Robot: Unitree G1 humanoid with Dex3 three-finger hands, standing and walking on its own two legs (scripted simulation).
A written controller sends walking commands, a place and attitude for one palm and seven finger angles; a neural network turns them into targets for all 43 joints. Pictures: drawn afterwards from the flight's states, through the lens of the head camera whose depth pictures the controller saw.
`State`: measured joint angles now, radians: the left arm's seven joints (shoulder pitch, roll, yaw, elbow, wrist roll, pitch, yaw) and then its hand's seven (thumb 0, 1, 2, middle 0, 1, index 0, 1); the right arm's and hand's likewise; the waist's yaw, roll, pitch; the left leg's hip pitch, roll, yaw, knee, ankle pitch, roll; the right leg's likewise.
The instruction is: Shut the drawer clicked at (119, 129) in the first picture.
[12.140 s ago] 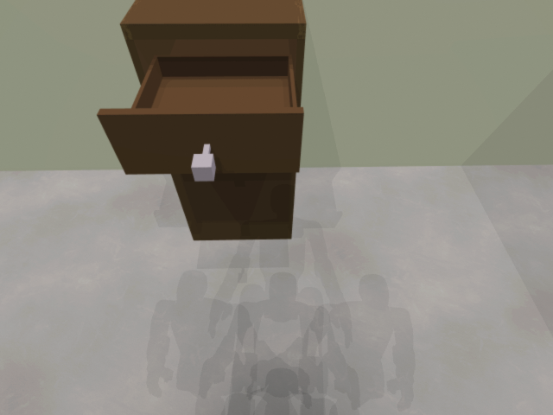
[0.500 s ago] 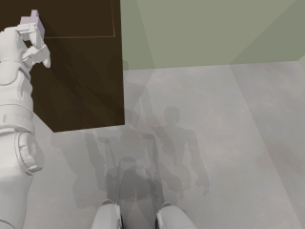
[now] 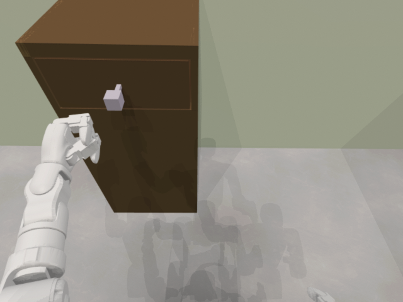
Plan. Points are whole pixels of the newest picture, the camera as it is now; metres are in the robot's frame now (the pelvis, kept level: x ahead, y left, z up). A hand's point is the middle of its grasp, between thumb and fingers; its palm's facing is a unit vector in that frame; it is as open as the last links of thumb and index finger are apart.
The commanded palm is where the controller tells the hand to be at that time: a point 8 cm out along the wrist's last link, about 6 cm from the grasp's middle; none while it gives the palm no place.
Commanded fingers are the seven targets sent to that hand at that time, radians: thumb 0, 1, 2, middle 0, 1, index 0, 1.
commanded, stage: draw the hand back to the body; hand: left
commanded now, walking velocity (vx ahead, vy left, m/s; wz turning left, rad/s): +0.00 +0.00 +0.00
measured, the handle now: (116, 95) +0.61 +0.23 +0.06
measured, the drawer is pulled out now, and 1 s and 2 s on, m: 0.00 0.00 0.00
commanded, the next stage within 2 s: step back with the hand held close in 0.96 s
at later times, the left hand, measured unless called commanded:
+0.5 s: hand (41, 196) +0.25 +0.23 +0.17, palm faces +0.34 -0.90 -0.27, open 3.3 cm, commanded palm +0.20 +0.27 +0.18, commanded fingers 0.00 0.90 0.90 -1.40 -1.60 -1.40 -1.60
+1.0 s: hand out of the picture +0.17 +0.24 +0.19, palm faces +0.43 -0.82 -0.37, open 3.3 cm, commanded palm +0.12 +0.28 +0.21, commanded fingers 0.00 0.90 0.90 -1.40 -1.60 -1.40 -1.60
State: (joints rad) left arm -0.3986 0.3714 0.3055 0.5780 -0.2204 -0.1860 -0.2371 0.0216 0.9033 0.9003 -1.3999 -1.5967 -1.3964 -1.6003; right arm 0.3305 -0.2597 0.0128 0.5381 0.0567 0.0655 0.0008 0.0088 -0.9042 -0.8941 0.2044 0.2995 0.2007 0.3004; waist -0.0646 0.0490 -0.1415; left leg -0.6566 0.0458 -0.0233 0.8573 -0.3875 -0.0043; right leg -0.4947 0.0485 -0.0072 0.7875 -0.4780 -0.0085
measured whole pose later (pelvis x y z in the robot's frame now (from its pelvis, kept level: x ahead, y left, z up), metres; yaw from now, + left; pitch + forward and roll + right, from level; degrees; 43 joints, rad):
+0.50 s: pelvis -0.02 +0.00 +0.04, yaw +1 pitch -2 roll +0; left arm 0.14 0.32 0.20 -0.07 -0.10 -0.08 0.09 0.02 0.90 0.90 -1.40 -1.60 -1.40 -1.60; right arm 0.18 -0.23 0.05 0.58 0.04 0.00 -0.08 0.01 -0.90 -0.89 0.20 0.30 0.20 0.30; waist 0.03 0.06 -0.01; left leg -0.26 0.02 -0.01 0.50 -0.22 -0.01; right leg -0.12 0.02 0.00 0.47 -0.32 -0.01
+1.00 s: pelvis +0.00 -0.01 +0.04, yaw +1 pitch -4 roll +0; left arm 0.51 0.31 0.28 -0.42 -0.08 -0.09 0.09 0.02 0.90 0.90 -1.41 -1.60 -1.40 -1.60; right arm 0.18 -0.23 0.03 0.60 0.00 -0.06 -0.09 0.01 -0.90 -0.89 0.20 0.30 0.20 0.30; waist 0.08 0.07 0.01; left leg -0.16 0.01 -0.01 0.43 -0.20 -0.01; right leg -0.01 0.01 0.00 0.38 -0.30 -0.01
